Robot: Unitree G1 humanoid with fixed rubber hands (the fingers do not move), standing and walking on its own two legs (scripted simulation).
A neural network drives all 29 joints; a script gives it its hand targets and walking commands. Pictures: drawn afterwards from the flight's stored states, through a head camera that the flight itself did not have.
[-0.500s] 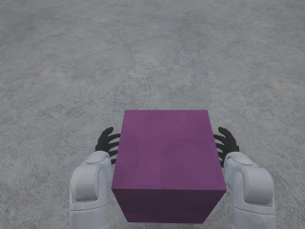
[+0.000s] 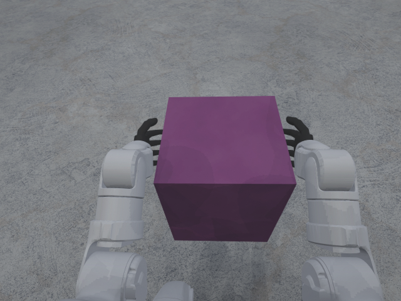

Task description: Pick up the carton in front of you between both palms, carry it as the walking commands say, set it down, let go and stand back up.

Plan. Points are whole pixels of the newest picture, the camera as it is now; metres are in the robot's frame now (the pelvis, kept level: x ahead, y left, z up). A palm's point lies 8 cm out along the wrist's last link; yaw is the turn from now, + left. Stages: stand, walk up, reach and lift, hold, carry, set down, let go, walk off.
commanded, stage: carry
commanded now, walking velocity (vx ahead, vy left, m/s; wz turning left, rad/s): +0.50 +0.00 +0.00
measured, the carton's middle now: (220, 173) +0.36 +0.01 +0.03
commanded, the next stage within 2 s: none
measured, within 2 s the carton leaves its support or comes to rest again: neither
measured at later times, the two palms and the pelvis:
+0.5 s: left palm (166, 67) +0.68 +0.17 +0.07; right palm (274, 69) +0.66 -0.12 +0.08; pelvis +0.35 +0.04 +0.01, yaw -3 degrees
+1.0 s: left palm (181, 21) +0.90 +0.15 +0.10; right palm (274, 21) +0.89 -0.15 +0.10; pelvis +0.63 +0.01 +0.01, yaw -1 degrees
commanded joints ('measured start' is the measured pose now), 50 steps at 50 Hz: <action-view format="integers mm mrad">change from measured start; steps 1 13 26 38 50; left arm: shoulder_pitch -772 -776 -186 24 1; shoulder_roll -1036 -1114 -1139 -973 -1084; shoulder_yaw -589 -501 -709 -749 -736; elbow -53 -74 -541 -540 -438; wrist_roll -435 -396 -269 -305 -312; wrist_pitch -34 27 20 118 79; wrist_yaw -246 -230 -230 -287 -320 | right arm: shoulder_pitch -695 -756 -192 20 -20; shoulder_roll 990 1140 1112 937 1060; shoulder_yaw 575 545 704 744 780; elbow -9 -2 -563 -519 -446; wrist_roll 371 411 311 341 335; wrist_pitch -50 8 -5 86 54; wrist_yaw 177 182 227 278 283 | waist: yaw -16 10 -67 -19 -39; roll -91 -174 97 -178 -52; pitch -426 -357 -533 -516 -339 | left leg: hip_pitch -107 -23 933 118 415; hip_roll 38 -69 232 -31 133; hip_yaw -2 174 -105 82 33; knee -81 -754 -931 -298 -850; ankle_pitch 39 317 784 -250 268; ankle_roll -19 -13 94 -125 -95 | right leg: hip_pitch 353 595 -306 812 221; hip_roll -279 -192 -65 -430 -195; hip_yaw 327 117 147 350 94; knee -216 -53 411 4 -140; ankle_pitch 48 727 -145 1365 131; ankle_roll -107 2 136 -63 100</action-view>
